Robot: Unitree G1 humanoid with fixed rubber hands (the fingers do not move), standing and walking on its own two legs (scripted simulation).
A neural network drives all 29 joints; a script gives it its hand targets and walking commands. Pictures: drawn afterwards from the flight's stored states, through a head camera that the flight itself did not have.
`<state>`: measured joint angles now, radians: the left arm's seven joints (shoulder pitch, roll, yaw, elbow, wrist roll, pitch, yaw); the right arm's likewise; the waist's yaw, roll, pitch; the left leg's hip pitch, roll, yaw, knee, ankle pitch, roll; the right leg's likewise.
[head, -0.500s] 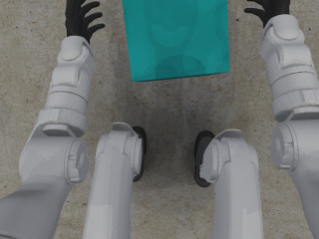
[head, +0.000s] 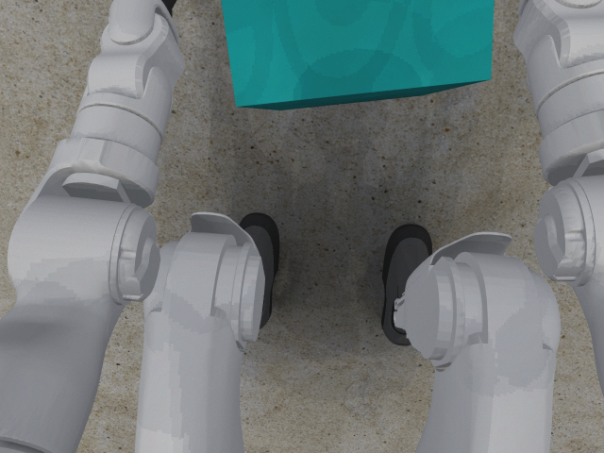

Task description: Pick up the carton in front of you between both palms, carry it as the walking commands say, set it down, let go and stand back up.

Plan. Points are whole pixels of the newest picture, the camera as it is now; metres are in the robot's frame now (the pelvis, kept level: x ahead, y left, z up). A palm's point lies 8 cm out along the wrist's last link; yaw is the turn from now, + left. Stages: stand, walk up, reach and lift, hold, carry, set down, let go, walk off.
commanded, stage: reach and lift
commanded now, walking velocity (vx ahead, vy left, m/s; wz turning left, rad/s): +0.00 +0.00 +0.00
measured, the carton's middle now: (347, 3) +0.54 -0.01 -0.24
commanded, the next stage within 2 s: none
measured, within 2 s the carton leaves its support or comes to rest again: leaves its support in 0.58 s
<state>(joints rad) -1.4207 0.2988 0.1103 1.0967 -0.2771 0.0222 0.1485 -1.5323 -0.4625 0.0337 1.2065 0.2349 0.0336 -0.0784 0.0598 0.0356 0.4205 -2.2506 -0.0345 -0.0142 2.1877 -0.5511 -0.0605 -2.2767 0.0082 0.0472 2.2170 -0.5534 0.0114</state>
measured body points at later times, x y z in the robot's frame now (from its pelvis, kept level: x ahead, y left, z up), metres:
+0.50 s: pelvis +0.00 +0.00 +0.01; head +0.37 -0.03 +0.25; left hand +0.55 +0.15 -0.17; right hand +0.58 -0.15 -0.18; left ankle +0.12 +0.13 -0.33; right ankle +0.12 -0.12 -0.33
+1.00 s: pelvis +0.00 +0.00 +0.09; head +0.27 -0.03 +0.45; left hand +0.51 +0.13 +0.01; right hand +0.52 -0.18 +0.02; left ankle +0.12 +0.13 -0.33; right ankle +0.11 -0.12 -0.33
